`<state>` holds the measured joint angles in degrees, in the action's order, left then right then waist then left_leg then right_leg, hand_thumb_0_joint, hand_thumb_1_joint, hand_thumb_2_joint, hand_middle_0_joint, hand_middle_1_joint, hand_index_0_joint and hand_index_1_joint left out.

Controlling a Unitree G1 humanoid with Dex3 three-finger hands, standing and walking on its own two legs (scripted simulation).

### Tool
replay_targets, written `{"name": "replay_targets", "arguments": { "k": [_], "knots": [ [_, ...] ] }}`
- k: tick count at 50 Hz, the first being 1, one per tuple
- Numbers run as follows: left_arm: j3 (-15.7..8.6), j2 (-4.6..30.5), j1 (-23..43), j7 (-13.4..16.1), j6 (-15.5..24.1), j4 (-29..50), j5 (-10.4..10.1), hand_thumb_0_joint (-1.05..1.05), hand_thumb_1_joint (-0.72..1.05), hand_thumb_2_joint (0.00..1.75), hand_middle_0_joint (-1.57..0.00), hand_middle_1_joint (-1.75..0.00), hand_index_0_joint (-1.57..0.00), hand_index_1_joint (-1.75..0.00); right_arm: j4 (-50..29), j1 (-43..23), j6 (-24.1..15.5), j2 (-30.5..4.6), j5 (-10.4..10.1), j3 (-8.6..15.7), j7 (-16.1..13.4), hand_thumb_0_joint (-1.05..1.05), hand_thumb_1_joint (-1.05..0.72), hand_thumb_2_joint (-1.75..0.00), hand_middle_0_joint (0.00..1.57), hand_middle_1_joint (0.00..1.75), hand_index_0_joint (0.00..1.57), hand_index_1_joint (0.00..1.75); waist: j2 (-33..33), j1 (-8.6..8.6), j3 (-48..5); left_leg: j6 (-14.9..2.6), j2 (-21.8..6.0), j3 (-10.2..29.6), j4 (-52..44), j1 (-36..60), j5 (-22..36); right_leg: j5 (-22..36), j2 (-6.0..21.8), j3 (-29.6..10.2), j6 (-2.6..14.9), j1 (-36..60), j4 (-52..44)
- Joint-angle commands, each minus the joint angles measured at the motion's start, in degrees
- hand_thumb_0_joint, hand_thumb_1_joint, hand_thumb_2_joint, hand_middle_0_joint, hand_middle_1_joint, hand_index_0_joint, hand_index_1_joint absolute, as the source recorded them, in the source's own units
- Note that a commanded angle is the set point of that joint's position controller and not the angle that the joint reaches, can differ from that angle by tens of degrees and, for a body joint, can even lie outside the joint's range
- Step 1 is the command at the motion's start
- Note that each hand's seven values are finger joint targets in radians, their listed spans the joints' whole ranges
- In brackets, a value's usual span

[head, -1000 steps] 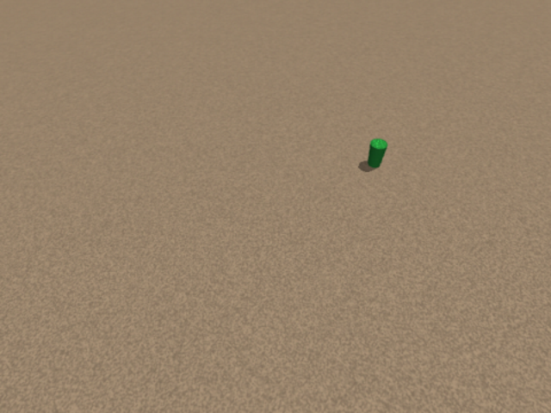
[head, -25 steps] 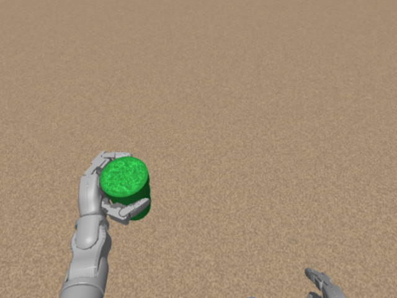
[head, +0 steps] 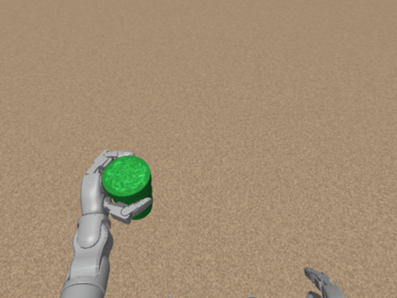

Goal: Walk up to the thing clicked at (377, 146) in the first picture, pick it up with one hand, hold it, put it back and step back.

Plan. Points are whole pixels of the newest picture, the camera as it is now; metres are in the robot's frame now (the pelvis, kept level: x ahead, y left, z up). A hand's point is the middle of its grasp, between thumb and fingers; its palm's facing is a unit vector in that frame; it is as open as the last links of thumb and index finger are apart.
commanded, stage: hold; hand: left
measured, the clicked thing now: (132, 192) +0.34 +0.16 +0.02
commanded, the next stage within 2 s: crouch in 0.08 s
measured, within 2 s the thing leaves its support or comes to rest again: neither
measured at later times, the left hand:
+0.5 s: hand (130, 197) +0.34 +0.17 -0.01, palm faces +0.18 -0.98 -0.02, open 11.4 cm
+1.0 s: hand (140, 227) +0.36 +0.20 -0.26, palm faces +0.25 -0.97 -0.04, open 11.4 cm
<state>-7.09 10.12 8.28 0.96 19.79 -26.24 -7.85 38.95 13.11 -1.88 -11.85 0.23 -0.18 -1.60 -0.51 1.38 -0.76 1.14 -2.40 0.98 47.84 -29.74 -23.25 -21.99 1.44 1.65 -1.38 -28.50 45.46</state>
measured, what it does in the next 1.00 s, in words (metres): lowers itself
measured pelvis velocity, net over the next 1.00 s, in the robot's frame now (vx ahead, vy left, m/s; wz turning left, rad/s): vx -0.05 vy -0.01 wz -0.04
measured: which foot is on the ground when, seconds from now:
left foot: down 0.00-1.00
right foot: down 0.00-1.00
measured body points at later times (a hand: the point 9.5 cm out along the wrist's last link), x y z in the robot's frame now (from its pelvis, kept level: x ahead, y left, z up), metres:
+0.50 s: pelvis -0.01 +0.00 -0.02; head +0.06 +0.01 +0.43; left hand +0.32 +0.22 +0.00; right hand +0.12 -0.25 -0.13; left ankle +0.01 +0.13 -0.70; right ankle +0.01 -0.14 -0.70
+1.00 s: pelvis -0.05 -0.01 -0.22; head +0.13 +0.02 +0.19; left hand +0.34 +0.25 -0.25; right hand +0.07 -0.26 -0.35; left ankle +0.01 +0.13 -0.70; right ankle +0.01 -0.14 -0.70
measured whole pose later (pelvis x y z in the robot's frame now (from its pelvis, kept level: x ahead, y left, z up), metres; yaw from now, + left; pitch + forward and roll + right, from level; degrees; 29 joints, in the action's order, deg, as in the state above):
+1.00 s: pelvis -0.05 -0.01 -0.22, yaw -2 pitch +32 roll -3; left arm -22.0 16.5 28.2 -1.3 43.3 -55.6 -6.3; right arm 40.8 6.2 -1.2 -13.7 5.1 0.1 4.3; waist 0.0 5.0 -10.4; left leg 2.2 -2.4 4.7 104.1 -97.4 -38.9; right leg -37.7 1.0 2.1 -0.7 -96.1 101.7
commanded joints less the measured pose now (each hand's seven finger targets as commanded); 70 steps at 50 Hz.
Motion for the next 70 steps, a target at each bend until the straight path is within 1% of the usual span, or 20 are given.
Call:
{"name": "replay_targets", "arguments": {
  "k": [1, 6, 9, 10, 11, 13, 23, 28, 31, 35, 36, 37, 39, 40, 43, 49, 51, 55, 63, 70],
  "knots": [
    [-4.25, 6.95, 19.02, 0.10, 6.62, 15.59, -1.41, 0.00, 0.02, 1.19, -1.18, -1.35, -1.19, -1.36, -7.15, -2.09, -2.27, -7.62, -0.27, 3.26, -0.26, 0.00, -0.90, -0.90, 0.20, 0.30, 0.20, 0.30, -1.26, -0.43, -15.98, -0.68, 1.52, -0.65, -7.72, 6.82, 11.91, 12.88, -1.83, 1.49, 1.68, 5.68, -5.67],
    [-5.18, 8.86, 20.51, -0.06, 7.67, 19.73, -1.35, 0.00, 0.04, 1.18, -1.19, -1.35, -1.20, -1.36, -7.76, -1.85, -2.23, -7.60, -0.17, 3.16, -0.24, 0.00, -0.91, -0.90, 0.20, 0.30, 0.20, 0.30, -2.53, -0.22, -19.95, -0.74, 1.70, -0.97, -6.74, 8.66, 14.76, 15.86, -1.71, 0.93, 1.53, 7.19, -5.15],
    [-4.43, 7.76, 18.48, -0.44, 7.25, 17.59, -1.68, 0.00, 0.03, 1.23, -1.20, -1.38, -1.21, -1.39, -6.96, -1.17, -2.27, -7.95, -0.12, 3.39, -0.44, 0.00, -0.90, -0.91, 0.20, 0.30, 0.20, 0.30, -1.91, 0.48, -19.83, -0.85, 1.55, -0.90, -6.19, 8.92, 16.47, 17.43, -1.83, 0.91, 1.41, 6.98, -4.80],
    [-2.58, 6.41, 19.26, -0.60, 7.30, 19.07, -1.80, 0.00, -0.05, 1.18, -1.15, -1.31, -1.16, -1.32, -6.98, -0.81, -2.31, -7.96, -0.01, 3.35, -0.32, 0.00, -0.90, -0.91, 0.20, 0.30, 0.20, 0.30, -2.38, 0.89, -20.55, -0.84, 1.43, -0.87, -6.06, 9.62, 17.42, 18.28, -1.91, 0.90, 1.48, 6.55, -4.63],
    [-2.80, 7.33, 22.09, -0.45, 7.59, 21.75, -1.71, 0.00, -0.02, 1.19, -1.13, -1.31, -1.14, -1.31, -6.95, -0.69, -2.40, -7.81, -0.08, 3.25, -0.35, 0.00, -0.91, -0.91, 0.20, 0.30, 0.20, 0.30, -3.20, 0.97, -21.02, -0.73, 1.35, -0.69, -6.11, 10.46, 17.95, 18.38, -1.92, 1.05, 1.57, 6.06, -4.42],
    [-3.47, 6.93, 18.40, -0.24, 7.15, 14.64, -1.16, 0.00, -0.02, 1.18, -1.12, -1.31, -1.14, -1.30, -6.33, -1.13, -2.29, -7.88, -0.03, 3.34, -0.42, 0.00, -0.90, -0.91, 0.20, 0.30, 0.20, 0.30, -0.84, 1.07, -16.03, -0.96, 1.47, -0.71, -6.18, 7.24, 14.78, 15.92, -1.78, 1.06, 1.39, 4.47, -4.84],
    [-6.26, 6.95, 23.06, -0.20, 14.40, 2.07, 0.19, 0.00, -0.05, 1.18, -1.13, -1.34, -1.17, -1.33, -5.08, -1.63, -2.17, -8.19, 1.26, 4.35, 1.74, 0.00, -0.90, -0.90, 0.20, 0.30, 0.20, 0.30, -0.95, 1.14, -15.44, -1.07, 1.77, -0.45, 0.60, -4.05, 6.57, 8.58, -1.19, 0.51, 2.07, -6.70, 1.98],
    [-10.06, 9.92, 27.09, -0.83, 21.85, -3.52, -0.03, 0.00, -0.03, 1.20, -1.16, -1.36, -1.19, -1.35, -4.82, -0.71, -2.40, -8.86, 2.41, 4.64, 2.97, 0.00, -0.90, -0.90, 0.20, 0.30, 0.20, 0.30, -2.32, 1.75, -24.71, -1.18, 1.90, 0.48, 12.05, -12.51, 7.30, 8.06, -1.52, 0.40, 2.34, -17.10, 12.87],
    [-8.85, 8.95, 28.26, -1.27, 26.09, -7.16, 0.38, 0.00, -0.07, 1.18, -1.15, -1.34, -1.17, -1.33, -4.65, -0.96, -2.61, -9.45, 3.05, 4.50, 3.69, 0.00, -0.90, -0.90, 0.20, 0.30, 0.20, 0.30, -4.13, 2.20, -30.84, -1.15, 1.83, 1.45, 19.97, -17.98, 8.68, 7.40, -1.67, 0.93, 2.83, -26.23, 21.10],
    [-9.85, 11.69, 34.07, -1.56, 29.59, -7.64, 0.16, 0.00, -0.09, 1.18, -1.14, -1.33, -1.16, -1.32, -4.21, -0.71, -2.40, -11.01, 3.54, 4.54, 4.11, 0.00, -0.89, -0.90, 0.20, 0.30, 0.20, 0.30, -7.63, 2.64, -37.51, -0.79, 1.90, 2.42, 27.00, -24.05, 6.53, 4.12, -2.15, 1.17, 3.48, -35.98, 29.31],
    [-11.44, 12.89, 33.22, -1.27, 29.83, -8.19, -0.02, 0.00, -0.09, 1.18, -1.13, -1.32, -1.15, -1.32, -4.41, -0.98, -2.33, -11.28, 3.50, 4.54, 4.19, 0.00, -0.89, -0.90, 0.20, 0.30, 0.20, 0.30, -7.38, 1.83, -37.94, -0.87, 1.95, 2.15, 28.10, -26.44, 4.75, 2.99, -2.17, 0.91, 3.49, -36.61, 30.42],
    [-10.91, 12.26, 33.36, -1.25, 30.10, -9.12, -0.09, 0.00, -0.08, 1.18, -1.13, -1.32, -1.15, -1.32, -4.24, -1.00, -2.21, -11.38, 3.65, 4.43, 4.29, 0.00, -0.89, -0.90, 0.20, 0.30, 0.20, 0.30, -6.95, 2.54, -39.14, -0.79, 1.77, 2.62, 29.36, -27.66, 4.83, 2.77, -2.21, 1.33, 3.57, -38.64, 32.45],
    [-14.46, 15.97, 34.63, -0.91, 30.70, -8.45, -0.49, 0.00, -0.07, 1.20, -1.12, -1.33, -1.15, -1.33, -3.95, -1.11, -1.76, -11.97, 3.81, 4.39, 4.50, 0.00, -0.89, -0.90, 0.20, 0.30, 0.20, 0.30, -8.19, 1.60, -43.31, -0.93, 1.92, 2.33, 33.01, -29.95, 6.14, 3.76, -2.09, 0.65, 3.53, -40.01, 35.47],
    [-13.94, 15.40, 34.31, -0.98, 30.50, -9.18, -0.38, 0.00, -0.03, 1.23, -1.13, -1.34, -1.15, -1.34, -3.82, -0.87, -1.52, -12.19, 3.92, 4.65, 4.45, 0.00, -0.90, -0.91, 0.20, 0.30, 0.20, 0.30, -6.88, 2.14, -44.23, -1.30, 1.96, 1.96, 35.43, -32.74, 6.59, 5.08, -2.08, 0.04, 3.20, -39.95, 36.28],
    [-16.00, 17.07, 35.87, -1.35, 30.48, -10.73, -0.36, 0.00, 0.01, 1.23, -1.14, -1.34, -1.16, -1.35, -2.92, -0.56, -1.00, -11.98, 4.34, 4.16, 4.62, 0.00, -0.91, -0.91, 0.20, 0.30, 0.20, 0.30, -4.29, 2.87, -46.43, -2.09, 2.04, 1.25, 41.33, -41.30, 7.36, 8.33, -1.71, -1.91, 2.31, -38.57, 39.58],
    [-17.99, 19.23, 40.95, -3.21, 30.82, -15.56, 0.48, 0.00, -0.01, 1.24, -1.18, -1.37, -1.20, -1.37, -1.81, -1.05, -0.72, -13.10, 4.86, 4.53, 5.50, 0.00, -0.91, -0.91, 0.20, 0.30, 0.20, 0.30, -5.98, 4.57, -47.31, -1.65, 1.74, 2.23, 48.19, -46.88, 1.78, 1.15, -2.18, 0.02, 3.05, -51.63, 47.76],
    [-20.31, 21.70, 41.52, -3.44, 31.23, -17.70, 0.81, 0.00, 0.00, 1.22, -1.17, -1.35, -1.19, -1.35, -1.22, -0.84, -0.39, -13.37, 5.14, 4.09, 5.59, 0.00, -0.91, -0.91, 0.20, 0.30, 0.20, 0.30, -6.55, 3.90, -47.38, -1.53, 1.77, 2.09, 50.35, -48.91, 1.51, 0.36, -2.24, 0.62, 3.17, -53.88, 50.44],
    [-19.75, 20.95, 44.85, -4.25, 32.38, -20.57, 1.42, 0.00, -0.02, 1.23, -1.20, -1.38, -1.22, -1.38, -0.90, -1.54, -0.55, -13.42, 5.73, 3.45, 6.06, 0.00, -0.91, -0.91, 0.20, 0.30, 0.20, 0.30, -8.55, 4.82, -45.70, -1.17, 1.97, 1.79, 53.97, -54.88, -4.29, -4.91, -2.45, 1.81, 3.60, -61.32, 55.48],
    [-23.68, 27.66, 51.06, -3.84, 33.33, -19.10, 2.06, 0.00, -0.03, 1.22, -1.15, -1.35, -1.17, -1.36, 0.02, -1.53, 0.11, -15.25, 6.58, 2.55, 6.16, 0.00, -0.91, -0.91, 0.20, 0.30, 0.20, 0.30, -11.65, 5.75, -49.28, -1.19, 2.07, 1.01, 61.71, -59.41, -6.41, -6.22, -2.18, 2.64, 3.34, -66.48, 63.64],
    [-24.91, 30.59, 51.71, -3.92, 32.72, -22.45, 3.12, 0.00, 0.02, 1.20, -1.13, -1.33, -1.15, -1.33, 0.70, -2.44, 0.80, -15.97, 7.30, 1.32, 5.87, 0.00, -0.90, -0.91, 0.20, 0.30, 0.20, 0.30, -10.92, 6.87, -45.13, -1.49, 2.26, 0.58, 67.15, -67.86, -11.43, -9.31, -2.26, 3.23, 2.90, -69.75, 68.00]
  ]
}}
